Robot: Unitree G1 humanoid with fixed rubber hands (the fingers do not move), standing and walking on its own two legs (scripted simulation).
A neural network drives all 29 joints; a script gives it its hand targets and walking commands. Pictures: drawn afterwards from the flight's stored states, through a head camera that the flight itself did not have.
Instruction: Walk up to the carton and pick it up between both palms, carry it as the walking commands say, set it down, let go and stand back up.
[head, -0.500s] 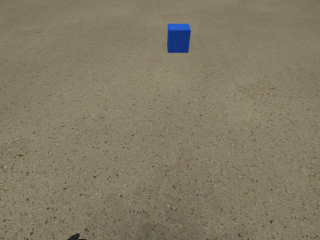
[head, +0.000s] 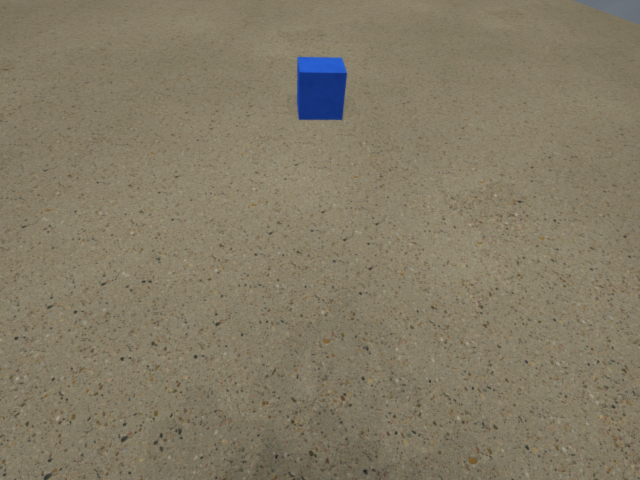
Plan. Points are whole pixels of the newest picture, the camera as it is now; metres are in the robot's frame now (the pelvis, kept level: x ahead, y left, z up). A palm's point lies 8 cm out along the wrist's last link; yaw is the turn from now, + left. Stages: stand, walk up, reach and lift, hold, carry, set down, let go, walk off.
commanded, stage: walk up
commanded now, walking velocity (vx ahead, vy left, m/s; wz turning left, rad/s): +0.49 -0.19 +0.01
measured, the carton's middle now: (320, 88) +2.34 -0.02 -0.61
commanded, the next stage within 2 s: none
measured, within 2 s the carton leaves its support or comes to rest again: neither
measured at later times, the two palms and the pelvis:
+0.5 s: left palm (194, 357) +0.34 +0.21 -0.13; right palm (507, 360) +0.33 -0.31 -0.10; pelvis +0.28 -0.04 -0.01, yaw -2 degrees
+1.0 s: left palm (237, 265) +0.55 +0.17 -0.15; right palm (471, 216) +0.68 -0.34 -0.11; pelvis +0.57 -0.08 -0.02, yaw -2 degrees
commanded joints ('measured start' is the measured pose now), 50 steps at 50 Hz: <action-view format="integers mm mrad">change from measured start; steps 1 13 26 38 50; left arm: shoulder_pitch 137 85 -61 287 -36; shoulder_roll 68 180 83 179 71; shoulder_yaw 4 45 14 50 30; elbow -13 -10 -101 26 -88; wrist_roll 9 -5 -9 10 12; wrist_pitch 1 -31 24 -44 -11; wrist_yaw -34 45 -46 49 -6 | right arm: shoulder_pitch -96 -149 -78 -307 47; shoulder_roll -212 -12 -194 -44 -147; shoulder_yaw -95 -3 -81 -16 -46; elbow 14 -94 -14 -167 49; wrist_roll -25 -21 -27 -17 -17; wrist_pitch -10 -37 -16 -25 -30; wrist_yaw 0 24 1 34 -7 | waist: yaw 70 12 -29 149 -90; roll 295 -174 415 -210 267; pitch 112 -58 274 -107 174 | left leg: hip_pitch -149 -258 -169 -656 39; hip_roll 203 -102 242 -28 355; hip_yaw -62 -28 -164 -85 -519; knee -166 74 -348 479 -327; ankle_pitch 333 -153 255 -164 299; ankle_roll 69 2 96 7 241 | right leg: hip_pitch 174 313 -30 623 -438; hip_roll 9 -122 -51 -211 -49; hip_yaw -275 71 -181 191 -76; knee -591 -526 -444 -586 232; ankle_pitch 198 971 24 1018 7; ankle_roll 23 -120 51 -150 32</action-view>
